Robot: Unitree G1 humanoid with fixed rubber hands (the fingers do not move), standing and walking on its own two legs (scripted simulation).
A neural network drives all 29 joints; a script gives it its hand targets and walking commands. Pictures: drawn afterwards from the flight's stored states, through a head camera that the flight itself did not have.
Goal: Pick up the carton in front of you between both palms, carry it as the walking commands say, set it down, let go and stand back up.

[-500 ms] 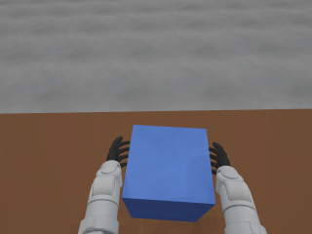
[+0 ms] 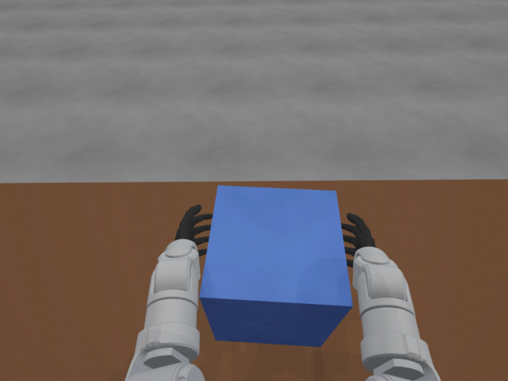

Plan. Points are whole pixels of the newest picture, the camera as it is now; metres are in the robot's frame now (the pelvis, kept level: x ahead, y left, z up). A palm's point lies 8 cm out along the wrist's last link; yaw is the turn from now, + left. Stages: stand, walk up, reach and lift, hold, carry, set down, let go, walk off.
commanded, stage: reach and lift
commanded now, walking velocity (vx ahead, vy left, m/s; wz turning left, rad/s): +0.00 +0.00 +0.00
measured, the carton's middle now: (271, 270) +0.31 +0.00 -0.05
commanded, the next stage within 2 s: hold in 0.60 s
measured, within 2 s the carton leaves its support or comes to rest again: neither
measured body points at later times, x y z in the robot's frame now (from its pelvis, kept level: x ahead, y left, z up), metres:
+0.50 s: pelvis +0.02 -0.01 +0.01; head -0.01 -0.01 +0.46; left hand +0.32 +0.15 +0.04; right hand +0.32 -0.15 +0.02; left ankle +0.02 +0.13 -0.74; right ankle +0.04 -0.13 -0.74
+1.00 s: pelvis +0.02 +0.00 +0.00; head -0.04 +0.00 +0.45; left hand +0.32 +0.15 +0.06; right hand +0.31 -0.15 +0.05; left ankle +0.02 +0.14 -0.73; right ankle +0.03 -0.14 -0.73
